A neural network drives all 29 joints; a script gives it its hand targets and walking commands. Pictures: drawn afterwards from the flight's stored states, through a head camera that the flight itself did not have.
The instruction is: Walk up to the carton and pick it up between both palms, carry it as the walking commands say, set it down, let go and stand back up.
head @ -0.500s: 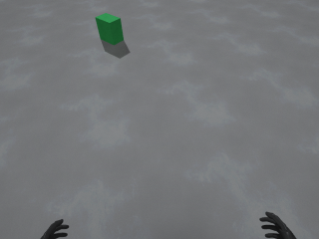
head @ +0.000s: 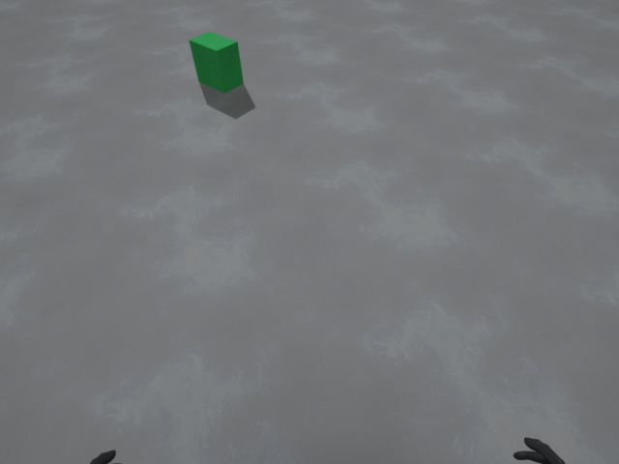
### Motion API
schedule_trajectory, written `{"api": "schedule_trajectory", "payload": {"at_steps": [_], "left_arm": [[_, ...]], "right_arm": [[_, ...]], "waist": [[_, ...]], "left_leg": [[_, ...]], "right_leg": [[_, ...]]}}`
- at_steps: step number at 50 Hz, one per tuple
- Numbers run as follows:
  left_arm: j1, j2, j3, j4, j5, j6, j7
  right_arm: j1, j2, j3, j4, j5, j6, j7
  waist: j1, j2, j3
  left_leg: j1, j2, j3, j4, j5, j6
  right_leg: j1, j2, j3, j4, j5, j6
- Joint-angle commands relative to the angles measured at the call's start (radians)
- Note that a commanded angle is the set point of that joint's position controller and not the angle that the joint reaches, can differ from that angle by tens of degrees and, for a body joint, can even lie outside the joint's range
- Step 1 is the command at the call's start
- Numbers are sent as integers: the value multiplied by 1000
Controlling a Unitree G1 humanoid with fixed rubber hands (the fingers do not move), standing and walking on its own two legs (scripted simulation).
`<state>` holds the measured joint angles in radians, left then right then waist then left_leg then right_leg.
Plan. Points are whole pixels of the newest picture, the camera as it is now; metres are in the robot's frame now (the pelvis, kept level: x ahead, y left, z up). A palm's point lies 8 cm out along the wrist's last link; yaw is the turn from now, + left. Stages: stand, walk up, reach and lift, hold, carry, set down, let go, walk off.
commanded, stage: walk up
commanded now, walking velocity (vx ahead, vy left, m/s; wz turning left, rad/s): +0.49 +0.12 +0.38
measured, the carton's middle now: (217, 62) +2.58 +0.56 -0.64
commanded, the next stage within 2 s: none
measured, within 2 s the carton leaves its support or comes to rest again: neither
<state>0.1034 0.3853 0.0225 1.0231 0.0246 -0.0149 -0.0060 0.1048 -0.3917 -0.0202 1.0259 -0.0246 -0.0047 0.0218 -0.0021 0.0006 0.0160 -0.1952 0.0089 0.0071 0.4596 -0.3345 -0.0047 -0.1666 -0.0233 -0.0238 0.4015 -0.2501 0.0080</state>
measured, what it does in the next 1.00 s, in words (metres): walks ahead: left foot, then right foot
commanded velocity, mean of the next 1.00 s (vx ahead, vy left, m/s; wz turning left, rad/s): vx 0.50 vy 0.03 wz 0.12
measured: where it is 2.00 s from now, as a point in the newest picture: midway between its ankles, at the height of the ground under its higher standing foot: (257, 286)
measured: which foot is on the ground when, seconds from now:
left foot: up 0.00-0.22, down 0.24-0.70, up 0.72-1.00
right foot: down 0.00-0.24, up 0.26-0.70, down 0.72-1.00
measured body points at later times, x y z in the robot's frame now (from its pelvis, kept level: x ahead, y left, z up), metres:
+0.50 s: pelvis +0.14 +0.08 +0.00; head +0.16 +0.11 +0.45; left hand +0.26 +0.34 -0.14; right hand +0.09 -0.17 -0.13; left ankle +0.05 +0.19 -0.75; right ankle +0.25 -0.06 -0.67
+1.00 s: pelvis +0.40 +0.06 +0.00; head +0.43 +0.04 +0.45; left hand +0.30 +0.31 -0.12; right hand +0.56 -0.16 -0.15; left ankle +0.44 +0.24 -0.66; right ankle +0.40 -0.05 -0.75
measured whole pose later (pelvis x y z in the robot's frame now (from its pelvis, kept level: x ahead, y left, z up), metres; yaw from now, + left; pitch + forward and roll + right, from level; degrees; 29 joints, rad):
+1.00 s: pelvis +0.40 +0.06 +0.00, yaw +9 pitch +0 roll +1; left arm 0.44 0.22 0.07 1.04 0.03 -0.08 0.00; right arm 0.15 -0.27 -0.05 0.94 -0.03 0.01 0.06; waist 0.06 0.05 0.05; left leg -0.61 0.11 0.03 1.03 -0.14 -0.03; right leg -0.14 -0.07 -0.12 0.39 -0.24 0.00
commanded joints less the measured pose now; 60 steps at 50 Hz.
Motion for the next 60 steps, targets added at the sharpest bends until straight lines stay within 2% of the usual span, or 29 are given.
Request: {"api": "schedule_trajectory", "payload": {"at_steps": [1, 2, 3, 5, 9, 10, 11, 12, 13, 14, 15, 17, 19, 23, 30, 33, 34, 35, 36, 37, 38, 40, 42, 44, 51, 55, 58, 59, 60], "left_arm": [[194, 228, 81, -30, 13, 16, 19], [189, 187, 77, -40, 7, 1, 29], [136, 156, 79, -58, 2, -15, 30], [71, 131, 83, -78, 10, -39, 16], [67, 128, 95, -79, 17, -30, -14], [60, 129, 93, -76, 14, -22, -18], [73, 101, 84, -79, 18, -15, -19], [86, 29, 62, -93, 30, -11, -23], [-16, -46, 37, -166, 26, -15, -26], [-23, -46, 41, -219, 24, -19, -23], [-42, -12, 46, -201, 18, -18, -23], [25, -30, 39, -171, 8, -26, -39], [73, -44, 42, -143, 11, -16, -45], [-50, -76, 33, -176, 5, -1, -50], [-173, -96, 31, -181, -5, 5, -63], [-116, -90, 32, -157, 0, -8, -53], [-13, -80, 37, -139, 10, -24, -43], [137, -40, 55, -92, 12, -39, -28], [326, 39, 84, -36, 12, -57, -12], [411, 155, 107, -35, 9, -60, 1], [364, 139, 90, -30, 3, -55, 2], [241, 53, 69, -56, 3, -56, 13], [173, -37, 56, -56, -6, -75, 13], [211, -49, 55, -44, -2, -84, 7], [366, -38, 69, -42, 8, -77, 15], [409, -17, 77, -35, 1, -70, 22], [391, -12, 73, -36, -9, -65, 12], [399, -1, 71, -33, -11, -60, 10], [401, 5, 69, -32, -14, -56, 10]], "right_arm": [[-278, -43, -18, -200, -7, 32, 49], [-258, -26, -21, -214, -3, 25, 47], [-139, -26, -31, -182, -1, 9, 44], [38, -29, -47, -138, 5, -1, 54], [70, 19, -27, -147, 30, 18, 63], [109, 14, -32, -134, 23, 11, 53], [194, -10, -43, -102, 17, 1, 41], [342, -66, -64, -44, 6, -13, 29], [508, -133, -77, -11, -2, -30, 13], [501, -206, -96, -42, -7, -35, -5], [420, -152, -77, -58, -7, -39, -2], [244, -36, -41, -95, 4, -53, 0], [257, 7, -32, -82, 7, -79, -8], [380, 31, -40, -37, 2, -92, -17], [393, 28, -63, -23, 0, -76, -30], [383, 12, -61, -7, 4, -73, -31], [393, 16, -53, 19, 14, -64, -30], [421, 30, -47, 27, 20, -61, -28], [411, 63, -34, 0, 28, -64, -24], [445, 146, 0, -41, 34, -76, -22], [357, 92, -24, -39, 19, -76, -26], [302, 61, -39, -27, 9, -61, -16], [312, 104, -31, -36, 3, -35, 1], [281, 121, -29, -54, -1, -6, 18], [-17, 120, -22, -149, 3, 14, 55], [-142, 126, -11, -187, 14, 4, 64], [-130, 124, -13, -184, 18, -17, 55], [-100, 105, -22, -170, 13, -25, 48], [-28, 82, -35, -145, 6, -33, 39]], "waist": [[156, -230, 117], [120, -148, 112], [69, -114, 57], [1, -133, -5], [-38, -246, 52], [-61, -224, 54], [-95, -118, 37], [-135, 100, 6], [-190, 295, 38], [-149, 419, 39], [-102, 258, 101], [-33, 165, 150], [-17, 110, 102], [-64, 115, 115], [-73, 173, 130], [-30, 212, 86], [5, 229, 24], [58, 121, -75], [115, -58, -184], [124, -397, -259], [92, -252, -236], [34, -30, -92], [-12, -87, -32], [-17, -152, -19], [50, -147, 105], [67, -166, 113], [43, -246, 80], [30, -219, 75], [-1, -134, 45]], "left_leg": [[-598, 45, -21, 448, -153, -24], [-629, 98, -96, 534, -65, -11], [-551, 116, -109, 541, -12, -10], [-322, 91, -18, 473, 9, -33], [-16, 48, 115, 242, -69, -41], [66, 31, 162, 171, -12, -47], [193, 30, 159, 100, 27, -34], [358, 71, 57, 3, -6, 8], [394, 284, -309, -156, -223, 52], [269, 511, -748, -368, -396, 144], [148, 461, -677, -397, -520, 175], [65, 329, -390, -362, -259, 131], [82, 271, -240, -325, 7, 114], [178, 284, -164, -315, 279, 130], [202, 294, -62, -311, 356, 95], [157, 260, 32, -179, 588, 67], [130, 201, 80, -16, 624, 59], [25, 164, 91, 220, 613, 54], [-190, 110, 50, 519, 240, 51], [-459, -35, 7, 814, -221, 20], [-463, 52, -117, 894, -191, 34], [-444, 116, -125, 883, -29, 5], [-351, 142, -82, 828, 46, -6], [-337, 128, -42, 781, 103, -8], [-432, 114, 22, 400, 258, -46], [-382, 105, 43, 217, 266, -36], [-201, 76, 102, 112, 201, -14], [-130, 64, 134, 90, 172, -10], [-22, 46, 160, 41, 159, 3]], "right_leg": [[136, -457, 467, -348, -632, -131], [143, -450, 437, -337, -573, -126], [148, -404, 339, -304, -487, -109], [43, -327, 127, -281, -312, -69], [-168, -265, -52, -243, -327, -34], [-200, -237, -96, -180, -344, -29], [-269, -197, -133, -39, -361, -21], [-384, -120, -197, 286, -335, -2], [-613, -47, -144, 645, -353, 4], [-706, -29, -25, 856, -345, 11], [-680, -97, 75, 876, -199, 8], [-595, -135, 79, 789, 10, 22], [-512, -122, 46, 726, 90, 40], [-548, -100, -2, 520, 143, 54], [-413, -69, -43, 271, 177, 12], [-214, -6, -124, 180, 93, -20], [-71, -12, -135, 135, 109, -28], [147, -35, -115, 116, 103, -43], [369, -165, 60, 109, 36, -60], [467, -469, 607, -80, -17, -160], [366, -472, 637, -130, -126, -172], [166, -420, 484, -132, 60, -141], [3, -327, 249, -133, 260, -110], [-46, -287, 147, -141, 300, -96], [7, -276, 61, -225, 274, -98], [67, -289, 31, -244, 243, -94], [35, -239, -52, -234, 107, -92], [16, -242, -51, -200, 106, -96], [-1, -229, -70, -86, 160, -90]]}}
